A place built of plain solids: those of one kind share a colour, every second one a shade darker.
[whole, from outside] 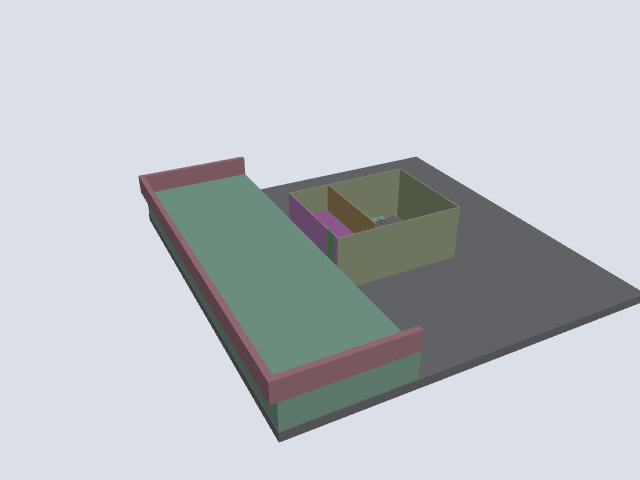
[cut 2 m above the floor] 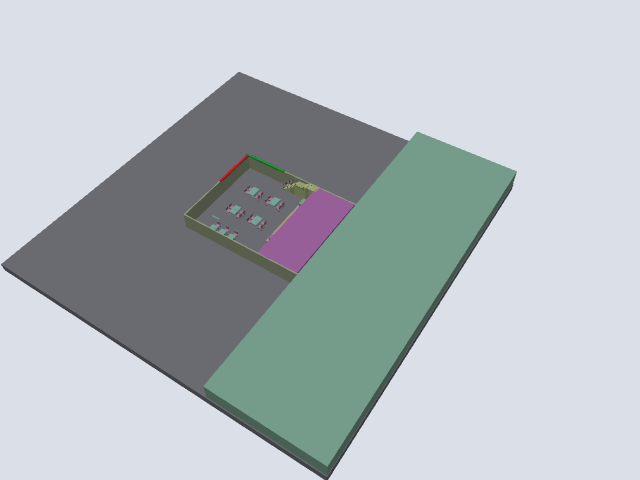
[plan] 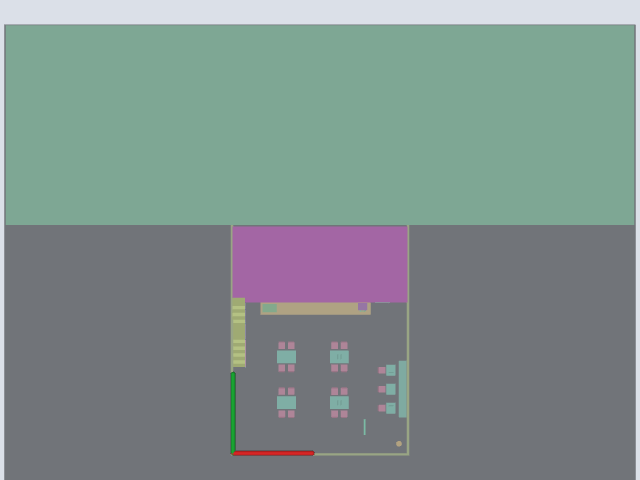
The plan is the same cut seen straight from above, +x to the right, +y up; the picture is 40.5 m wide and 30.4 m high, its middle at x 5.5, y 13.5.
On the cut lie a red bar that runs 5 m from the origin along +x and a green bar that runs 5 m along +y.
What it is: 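A cafe in the deep cellar of an old town house, fitted out in the 2010s to 2020s; 11.0 x 14.3 m; the hall a cellar under a ceiling 2.74 m high; over the flight a stairwell up to the entrance level's ceiling, 6.13 m over the hall's floor; the entrance level at street height, 2.96 m over the hall's floor, over the rear 4.8 m, with the street door 0.95 x 2.15 m and a glazed street front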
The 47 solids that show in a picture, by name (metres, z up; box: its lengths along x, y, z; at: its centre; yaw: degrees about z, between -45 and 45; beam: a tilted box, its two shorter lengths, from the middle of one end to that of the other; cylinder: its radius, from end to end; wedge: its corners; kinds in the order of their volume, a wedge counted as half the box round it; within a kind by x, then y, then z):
{
 "street_ground_1": {"box": [39.8, 12.65, 3.01], "at": [5.5, 20.77, 1.46]},
 "upper_1": {"box": [11.1, 4.81, 3.01], "at": [5.5, 11.95, 1.46]},
 "street_hedge_1": {"box": [0.6, 12.65, 2.2], "at": [-14.1, 20.77, 4.06]},
 "street_hedge_2": {"box": [39.8, 0.6, 2.2], "at": [5.5, 27.4, 4.06]},
 "street_hedge_3": {"box": [0.6, 12.65, 2.2], "at": [25.1, 20.77, 4.06]},
 "wall_1": {"box": [0.15, 14.6, 6.18], "at": [-0.07, 7.15, 3.04]},
 "wall_2": {"box": [4.75, 0.15, 6.18], "at": [2.23, -0.07, 3.04]},
 "wall_3": {"box": [1.5, 0.15, 6.18], "at": [5.05, -0.07, 3.04]},
 "wall_4": {"box": [5.65, 0.15, 6.18], "at": [8.32, -0.07, 3.04]},
 "wall_5": {"box": [0.15, 14.6, 6.18], "at": [11.07, 7.15, 3.04]},
 "stair_step_1": {"box": [0.81, 0.43, 0.41], "at": [0.35, 5.89, 0.15]},
 "stair_step_2": {"box": [0.81, 0.43, 0.78], "at": [0.35, 6.32, 0.34]},
 "stair_step_3": {"box": [0.81, 0.43, 1.34], "at": [0.35, 6.97, 0.62]},
 "stair_step_4": {"box": [0.81, 1.27, 1.52], "at": [0.35, 7.6, 0.71]},
 "stair_step_5": {"box": [0.81, 1.27, 1.71], "at": [0.35, 7.82, 0.8]},
 "stair_step_6": {"box": [0.81, 0.43, 2.08], "at": [0.35, 8.67, 0.99]},
 "stair_step_7": {"box": [0.81, 0.43, 2.45], "at": [0.35, 9.11, 1.18]},
 "stair_step_8": {"box": [0.81, 0.52, 2.82], "at": [0.35, 9.58, 1.36]},
 "entrance_wall_1": {"box": [10.19, 0.15, 3.22], "at": [5.91, 9.62, 4.52]},
 "window_wall_1": {"box": [0.7, 0.15, 3.17], "at": [0.35, 14.38, 4.54]},
 "window_wall_2": {"box": [9.1, 0.15, 3.17], "at": [6.45, 14.38, 4.54]},
 "street_door_wall_1": {"box": [1.2, 0.15, 3.17], "at": [1.3, 14.38, 4.54]},
 "bench_upholstered_1": {"box": [0.5, 3.6, 0.25], "at": [10.73, 4.05, 0.33]},
 "meeting_table_1": {"box": [1.2, 0.8, 0.07], "at": [3.38, 3.2, 0.71]},
 "meeting_table_2": {"box": [1.2, 0.8, 0.07], "at": [3.38, 6.1, 0.71]},
 "meeting_table_3": {"box": [1.2, 0.8, 0.07], "at": [6.73, 3.2, 0.71]},
 "meeting_table_4": {"box": [1.2, 0.8, 0.07], "at": [6.73, 6.1, 0.71]},
 "meeting_table_5": {"box": [0.6, 0.7, 0.07], "at": [9.99, 2.85, 0.71]},
 "meeting_table_6": {"box": [0.6, 0.7, 0.07], "at": [9.99, 4.05, 0.71]},
 "meeting_table_7": {"box": [0.6, 0.7, 0.07], "at": [9.99, 5.25, 0.71]},
 "display_1": {"box": [0.91, 0.52, 0.48], "at": [2.3, 9.18, 1.28]},
 "counter_top_1": {"box": [6.99, 0.78, 0.04], "at": [5.22, 9.16, 1.02]},
 "coffee_machine_1": {"box": [0.6, 0.45, 0.45], "at": [8.2, 9.28, 1.26]},
 "side_chair_1": {"box": [0.42, 0.42, 0.04], "at": [3.08, 2.5, 0.43]},
 "side_chair_2": {"box": [0.42, 0.42, 0.04], "at": [3.08, 3.9, 0.43]},
 "side_chair_3": {"box": [0.42, 0.42, 0.04], "at": [3.68, 2.5, 0.43]},
 "side_chair_4": {"box": [0.42, 0.42, 0.04], "at": [3.68, 3.9, 0.43]},
 "side_chair_5": {"box": [0.42, 0.42, 0.04], "at": [3.68, 5.4, 0.43]},
 "side_chair_6": {"box": [0.42, 0.42, 0.04], "at": [3.68, 6.8, 0.43]},
 "side_chair_7": {"box": [0.42, 0.42, 0.04], "at": [6.43, 2.5, 0.43]},
 "side_chair_8": {"box": [0.42, 0.42, 0.04], "at": [6.43, 3.9, 0.43]},
 "side_chair_9": {"box": [0.42, 0.42, 0.04], "at": [6.43, 5.4, 0.43]},
 "side_chair_10": {"box": [0.42, 0.42, 0.04], "at": [6.43, 6.8, 0.43]},
 "side_chair_11": {"box": [0.42, 0.42, 0.04], "at": [7.03, 2.5, 0.43]},
 "side_chair_12": {"box": [0.42, 0.42, 0.04], "at": [7.03, 3.9, 0.43]},
 "side_chair_13": {"box": [0.42, 0.42, 0.04], "at": [9.44, 2.85, 0.43]},
 "side_chair_14": {"box": [0.42, 0.42, 0.04], "at": [9.44, 5.25, 0.43]}
}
